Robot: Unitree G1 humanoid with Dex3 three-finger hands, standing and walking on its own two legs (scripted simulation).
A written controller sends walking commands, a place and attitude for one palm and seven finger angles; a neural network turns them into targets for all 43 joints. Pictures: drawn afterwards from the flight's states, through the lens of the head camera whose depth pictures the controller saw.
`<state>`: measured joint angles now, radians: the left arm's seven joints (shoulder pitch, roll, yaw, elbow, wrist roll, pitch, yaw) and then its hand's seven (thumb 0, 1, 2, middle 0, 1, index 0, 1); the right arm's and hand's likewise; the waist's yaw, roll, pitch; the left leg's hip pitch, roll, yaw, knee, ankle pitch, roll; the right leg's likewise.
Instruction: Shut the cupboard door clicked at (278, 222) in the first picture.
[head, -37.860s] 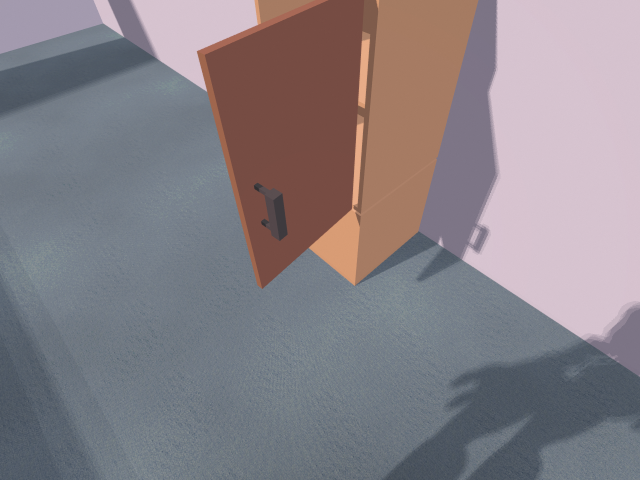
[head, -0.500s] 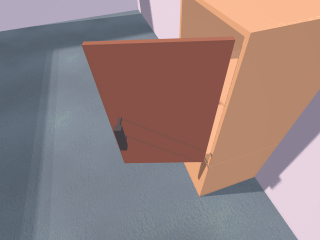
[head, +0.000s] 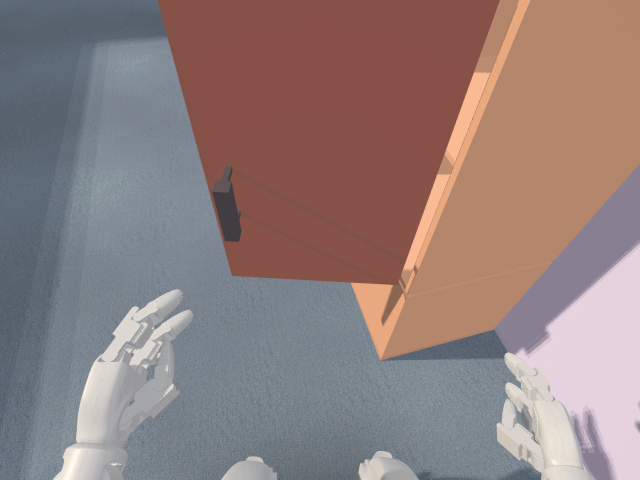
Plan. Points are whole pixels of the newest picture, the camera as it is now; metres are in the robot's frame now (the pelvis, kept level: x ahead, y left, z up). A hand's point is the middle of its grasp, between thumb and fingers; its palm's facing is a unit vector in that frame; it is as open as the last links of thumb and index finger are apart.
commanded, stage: raise the hand and make a fist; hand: left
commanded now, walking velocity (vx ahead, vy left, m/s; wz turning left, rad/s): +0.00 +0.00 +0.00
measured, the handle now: (230, 203) +0.53 +0.18 +0.00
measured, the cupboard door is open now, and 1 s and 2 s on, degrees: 72 72 72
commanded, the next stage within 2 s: bring the fist close to the handle in 1.60 s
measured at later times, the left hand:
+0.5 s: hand (151, 414) +0.20 +0.20 +0.00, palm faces +0.00 -1.00 -0.04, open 4.2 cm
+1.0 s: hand (146, 404) +0.21 +0.21 +0.00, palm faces +0.00 -1.00 -0.04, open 3.0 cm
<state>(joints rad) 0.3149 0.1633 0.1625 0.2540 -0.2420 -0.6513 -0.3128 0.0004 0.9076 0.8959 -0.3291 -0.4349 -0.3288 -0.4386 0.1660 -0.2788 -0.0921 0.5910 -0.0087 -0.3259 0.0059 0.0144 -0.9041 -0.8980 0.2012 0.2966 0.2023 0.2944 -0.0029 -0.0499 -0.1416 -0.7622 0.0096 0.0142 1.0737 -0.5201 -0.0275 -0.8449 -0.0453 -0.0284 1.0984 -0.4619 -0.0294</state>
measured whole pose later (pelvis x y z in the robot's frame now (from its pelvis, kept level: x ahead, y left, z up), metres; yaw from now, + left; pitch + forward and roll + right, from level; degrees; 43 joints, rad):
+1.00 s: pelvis -0.01 +0.03 -0.04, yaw +1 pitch +19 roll -3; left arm 0.42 0.24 0.13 -0.08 -0.25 -0.39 -0.26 0.01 0.90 0.90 -1.23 -1.41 -1.23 -1.42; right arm 0.20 -0.22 0.02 0.43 -0.01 -0.17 -0.04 0.01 -0.90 -0.90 0.21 0.30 0.21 0.30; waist 0.02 0.02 -0.17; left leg -1.05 0.01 -0.05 1.35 -0.62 0.01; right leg -1.07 -0.05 -0.08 1.27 -0.53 0.01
